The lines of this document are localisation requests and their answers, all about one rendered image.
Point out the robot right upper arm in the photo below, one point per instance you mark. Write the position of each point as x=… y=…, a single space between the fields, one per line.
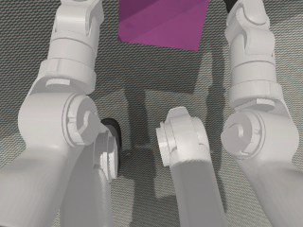
x=263 y=145

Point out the robot right hand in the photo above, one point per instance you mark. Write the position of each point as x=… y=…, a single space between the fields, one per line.
x=229 y=4

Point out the robot left upper arm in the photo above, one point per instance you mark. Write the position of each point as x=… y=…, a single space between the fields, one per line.
x=56 y=126

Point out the robot right shin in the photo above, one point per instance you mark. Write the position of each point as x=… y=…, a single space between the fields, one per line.
x=196 y=122

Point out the robot left thigh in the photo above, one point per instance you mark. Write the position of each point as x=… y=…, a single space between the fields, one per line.
x=87 y=199

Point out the carton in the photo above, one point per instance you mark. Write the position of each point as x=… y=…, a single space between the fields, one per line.
x=168 y=23

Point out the robot left forearm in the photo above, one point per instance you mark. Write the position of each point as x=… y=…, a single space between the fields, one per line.
x=73 y=49

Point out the robot right forearm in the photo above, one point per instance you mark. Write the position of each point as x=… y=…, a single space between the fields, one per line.
x=252 y=60

